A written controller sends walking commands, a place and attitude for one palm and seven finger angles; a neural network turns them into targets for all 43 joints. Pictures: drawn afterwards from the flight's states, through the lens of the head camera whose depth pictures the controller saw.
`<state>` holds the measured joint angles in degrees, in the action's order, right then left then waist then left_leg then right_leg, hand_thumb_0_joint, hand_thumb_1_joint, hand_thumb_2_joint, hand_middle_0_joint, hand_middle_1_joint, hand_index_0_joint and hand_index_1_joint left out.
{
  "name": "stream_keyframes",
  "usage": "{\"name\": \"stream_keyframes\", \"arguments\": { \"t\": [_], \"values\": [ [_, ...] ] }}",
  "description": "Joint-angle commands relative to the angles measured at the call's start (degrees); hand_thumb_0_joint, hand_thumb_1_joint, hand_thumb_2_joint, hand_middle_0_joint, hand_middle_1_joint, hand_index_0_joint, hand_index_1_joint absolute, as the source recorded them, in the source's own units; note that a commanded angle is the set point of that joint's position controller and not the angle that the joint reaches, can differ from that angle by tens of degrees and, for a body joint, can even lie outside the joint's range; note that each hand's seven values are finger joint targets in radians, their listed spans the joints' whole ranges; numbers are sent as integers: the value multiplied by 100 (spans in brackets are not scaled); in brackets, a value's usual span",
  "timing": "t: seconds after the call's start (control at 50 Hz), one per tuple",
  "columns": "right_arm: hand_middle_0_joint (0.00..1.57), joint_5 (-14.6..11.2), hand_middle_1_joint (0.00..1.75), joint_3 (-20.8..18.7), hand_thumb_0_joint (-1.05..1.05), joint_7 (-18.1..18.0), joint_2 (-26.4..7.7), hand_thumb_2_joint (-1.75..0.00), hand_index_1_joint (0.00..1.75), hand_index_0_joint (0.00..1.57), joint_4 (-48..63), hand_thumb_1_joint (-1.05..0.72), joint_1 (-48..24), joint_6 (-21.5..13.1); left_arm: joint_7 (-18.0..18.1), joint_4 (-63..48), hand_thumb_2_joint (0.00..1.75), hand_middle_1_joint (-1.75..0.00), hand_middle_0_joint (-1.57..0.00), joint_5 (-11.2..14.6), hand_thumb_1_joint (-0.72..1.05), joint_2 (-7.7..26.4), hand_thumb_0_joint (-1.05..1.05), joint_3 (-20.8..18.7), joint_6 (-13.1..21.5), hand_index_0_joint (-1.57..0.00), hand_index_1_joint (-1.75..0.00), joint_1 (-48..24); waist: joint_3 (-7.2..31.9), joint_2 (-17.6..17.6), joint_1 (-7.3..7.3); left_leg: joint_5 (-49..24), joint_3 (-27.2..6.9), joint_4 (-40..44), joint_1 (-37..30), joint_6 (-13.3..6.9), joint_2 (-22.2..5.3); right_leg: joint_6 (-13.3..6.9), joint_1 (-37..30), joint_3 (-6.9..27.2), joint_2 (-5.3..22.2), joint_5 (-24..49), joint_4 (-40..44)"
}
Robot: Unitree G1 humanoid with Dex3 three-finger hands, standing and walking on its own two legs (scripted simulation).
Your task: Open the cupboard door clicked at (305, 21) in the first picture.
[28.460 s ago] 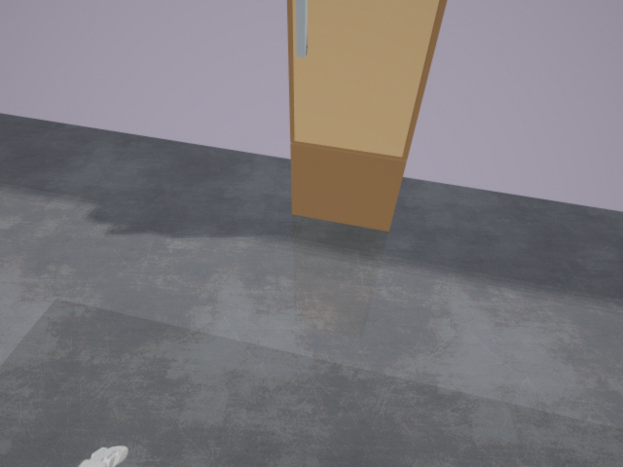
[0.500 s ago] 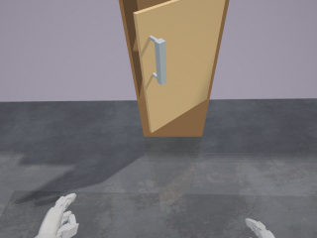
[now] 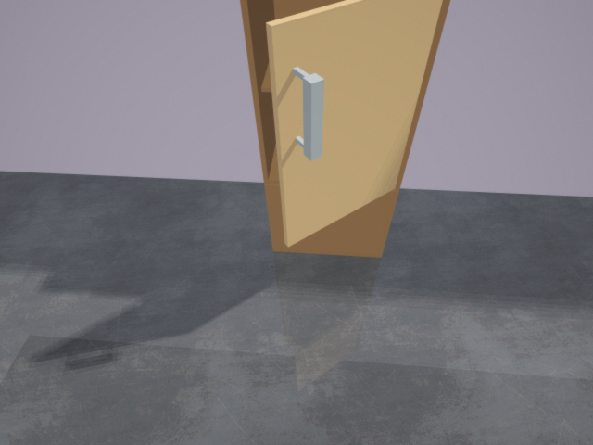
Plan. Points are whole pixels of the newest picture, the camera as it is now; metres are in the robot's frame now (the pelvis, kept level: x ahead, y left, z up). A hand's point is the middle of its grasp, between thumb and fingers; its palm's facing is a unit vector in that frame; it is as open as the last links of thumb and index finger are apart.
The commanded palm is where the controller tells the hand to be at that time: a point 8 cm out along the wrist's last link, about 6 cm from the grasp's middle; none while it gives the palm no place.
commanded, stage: let the arm hang, fingers relaxed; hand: left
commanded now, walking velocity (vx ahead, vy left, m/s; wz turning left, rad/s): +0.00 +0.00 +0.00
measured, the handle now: (306, 114) +0.67 +0.03 +0.08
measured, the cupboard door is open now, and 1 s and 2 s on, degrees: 39 39 39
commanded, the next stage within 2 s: look to check the result in 0.42 s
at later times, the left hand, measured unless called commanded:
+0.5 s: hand out of the picture +0.03 +0.17 -0.17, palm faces +0.04 -0.98 -0.21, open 7.3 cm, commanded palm none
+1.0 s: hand out of the picture +0.03 +0.15 -0.17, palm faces +0.05 -0.98 -0.19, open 7.3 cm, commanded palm none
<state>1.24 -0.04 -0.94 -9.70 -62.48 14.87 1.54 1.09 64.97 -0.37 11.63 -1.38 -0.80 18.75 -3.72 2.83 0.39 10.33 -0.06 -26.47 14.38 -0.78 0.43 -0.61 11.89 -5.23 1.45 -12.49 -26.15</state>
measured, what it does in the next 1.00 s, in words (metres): stands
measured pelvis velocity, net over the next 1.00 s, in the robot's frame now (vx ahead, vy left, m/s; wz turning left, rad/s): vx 0.03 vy -0.02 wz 0.00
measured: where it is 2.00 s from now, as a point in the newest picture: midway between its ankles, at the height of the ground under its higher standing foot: outside the picture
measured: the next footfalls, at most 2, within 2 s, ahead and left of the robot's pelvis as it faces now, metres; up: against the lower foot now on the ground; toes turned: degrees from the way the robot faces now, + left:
right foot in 1.66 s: +0.03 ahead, -0.16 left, +0.00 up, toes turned -16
left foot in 2.00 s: +0.12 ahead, +0.07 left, +0.00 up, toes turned -27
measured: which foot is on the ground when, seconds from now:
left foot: down 0.00-1.00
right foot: down 0.00-1.00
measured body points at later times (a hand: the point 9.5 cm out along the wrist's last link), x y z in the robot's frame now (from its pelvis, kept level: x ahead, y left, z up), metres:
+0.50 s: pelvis +0.02 -0.01 +0.00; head +0.03 -0.02 +0.45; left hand +0.03 +0.22 -0.15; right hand +0.01 -0.23 -0.16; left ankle +0.04 +0.11 -0.74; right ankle +0.02 -0.11 -0.74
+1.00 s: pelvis +0.03 -0.02 +0.00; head +0.05 -0.03 +0.45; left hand +0.03 +0.20 -0.15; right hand +0.04 -0.24 -0.16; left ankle +0.04 +0.11 -0.74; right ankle +0.02 -0.11 -0.74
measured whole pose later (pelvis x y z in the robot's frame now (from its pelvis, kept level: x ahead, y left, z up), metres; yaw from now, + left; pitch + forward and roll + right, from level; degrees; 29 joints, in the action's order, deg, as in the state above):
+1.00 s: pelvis +0.03 -0.02 +0.00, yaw +0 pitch -2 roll +0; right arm 1.2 0.0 -1.9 -9.2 -65.6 13.0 0.5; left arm 1.3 65.8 -0.1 8.0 -1.1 0.6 14.6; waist -3.7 1.0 0.0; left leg 11.6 -0.3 -23.2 9.9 0.8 -0.8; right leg -1.7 7.6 -5.4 0.1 -13.8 -23.0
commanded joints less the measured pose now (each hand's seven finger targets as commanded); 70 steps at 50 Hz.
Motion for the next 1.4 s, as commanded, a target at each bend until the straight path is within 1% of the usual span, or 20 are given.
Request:
{"name": "stream_keyframes", "arguments": {
  "t": [0.0,0.1,0.2,0.3,0.38,0.48,0.58,0.66,0.76,0.84,0.94,1.06,1.1,1.16,1.22,1.28,1.32,1.34,1.36,1.38],
  "values": [
    [20,-19,30,-121,0,-28,-572,-90,30,20,44,-90,308,-97,59,-195,90,-30,-20,-17,90,567,0,-56,137,-20,-30,2,-119,-486,-115,286,-455,590,-108,-117,-452,-254,400,654,544,-850,855],
    [20,-4,30,-79,0,-28,-467,-90,30,20,-67,-90,267,-102,72,-133,90,-30,-20,-11,90,493,0,-45,136,-20,-30,-24,-261,-390,-89,168,-417,637,-55,-86,-441,-235,357,668,553,-770,877],
    [20,5,30,-62,0,-39,-439,-90,30,20,-109,-90,217,-135,76,-121,90,-30,-20,-8,90,450,0,-61,147,-20,-30,-67,-171,-103,-53,5,-442,719,4,-61,-462,-204,77,623,529,-450,786],
    [20,6,30,-60,0,-62,-420,-90,30,20,-122,-90,227,-151,79,-99,90,-30,-20,-3,90,404,0,-77,157,-20,-30,-106,-86,-46,-50,-115,-440,743,-11,-46,-477,-209,-88,625,519,-251,774],
    [20,-3,30,-70,0,-77,-428,-90,30,20,-126,-90,261,-170,81,-115,90,-30,-20,2,90,384,0,-92,174,-20,-30,-139,73,-139,-52,-430,-454,695,-111,-50,-511,-204,-266,575,513,84,723],
    [20,-11,30,-76,0,-91,-427,-90,30,20,-160,-90,281,-164,88,-105,90,-30,-20,4,90,373,0,-96,180,-20,-30,-140,53,-293,-67,-572,-413,660,-218,-45,-523,-201,-270,532,532,230,759],
    [20,-11,30,-79,0,-93,-411,-90,30,20,-182,-90,256,-138,93,-82,90,-30,-20,7,90,341,0,-78,181,-20,-30,-97,-85,-402,-81,-466,-368,636,-296,-38,-500,-208,-118,573,540,67,864],
    [20,-7,30,-73,0,-95,-401,-90,30,20,-202,-90,251,-139,93,-70,90,-30,-20,5,90,346,0,-74,181,-20,-30,-88,-72,-243,-90,-481,-367,645,-306,-37,-504,-209,-136,592,528,65,857],
    [20,-15,30,-80,0,-101,-411,-90,30,20,-194,-90,205,-140,93,-60,90,-30,-20,7,90,341,0,-71,194,-20,-30,-81,-37,-322,-96,-497,-353,623,-371,-33,-509,-212,-155,602,536,114,893],
    [20,-12,30,-84,0,-108,-435,-90,30,20,-198,-90,141,-146,91,-50,90,-30,-20,2,90,332,0,-72,196,-20,-30,-75,-72,-207,-92,-533,-356,644,-388,-33,-527,-205,-147,593,521,200,883],
    [20,-23,30,-90,0,-117,-491,-90,30,20,-176,-90,110,-177,87,-52,90,-30,-20,4,90,387,0,-86,221,-20,-30,-73,74,-276,-69,-743,-357,631,-444,-37,-544,-200,-327,559,547,573,842],
    [20,-15,30,-96,0,-117,-529,-90,30,20,-188,-90,67,-166,84,-70,90,-30,-20,5,90,421,0,-90,218,-20,-30,-146,-61,-285,-79,-670,-363,673,-408,-25,-540,-202,-296,562,536,472,899],
    [20,-7,30,-93,0,-140,-413,-90,30,20,-201,-90,142,-121,89,-78,90,-30,-20,1,90,310,0,-97,163,-20,-30,-107,-127,-267,-92,-586,-238,551,-433,9,-577,-202,-155,680,534,588,861],
    [20,-1,30,-189,0,-174,-501,-90,30,20,-116,-90,148,-40,68,-210,90,-30,-20,-23,90,491,0,-221,63,-20,-30,-206,-144,-406,-110,-219,-13,229,-289,48,-586,-296,-9,924,610,591,759],
    [20,-11,30,-284,0,-187,-577,-90,30,20,74,-90,78,-6,29,-371,90,-30,-20,-47,90,655,0,-355,-6,-20,-30,-286,47,-627,-99,12,256,-180,-214,84,-549,-449,62,1212,754,798,665],
    [20,-20,30,-337,0,-205,-572,-90,30,20,220,-90,66,-19,2,-540,90,-30,-20,-61,90,733,0,-447,-50,-20,-30,-436,173,-760,-132,87,337,-386,-230,108,-554,-549,179,1452,784,1099,516],
    [20,-23,30,-367,0,-218,-632,-90,30,20,305,-90,54,-40,-13,-630,90,-30,-20,-60,90,687,0,-468,-67,-20,-30,-500,252,-508,-142,-58,250,-231,-396,57,-720,-455,355,1382,607,1168,269],
    [20,-2,30,-385,0,-234,-719,-90,30,20,327,-90,95,-58,-33,-709,90,-30,-20,-57,90,644,0,-472,-87,-20,-30,-579,212,-214,-175,-132,20,57,-469,-26,-939,-355,557,1240,403,1076,-13],
    [20,21,30,-417,0,-250,-883,-90,30,20,350,-90,142,-79,-61,-796,90,-30,-20,-53,90,556,0,-463,-103,-20,-30,-639,193,355,-185,-330,-374,398,-664,-216,-1316,-203,864,990,96,872,-528],
    [20,48,30,-460,0,-277,-1081,-90,30,20,374,-90,229,-91,-87,-881,90,-30,-20,-52,90,428,0,-452,-127,-20,-30,-664,209,945,-204,-487,-947,833,-770,-575,-1897,-68,1167,620,-213,-70,-1396]
  ]
}}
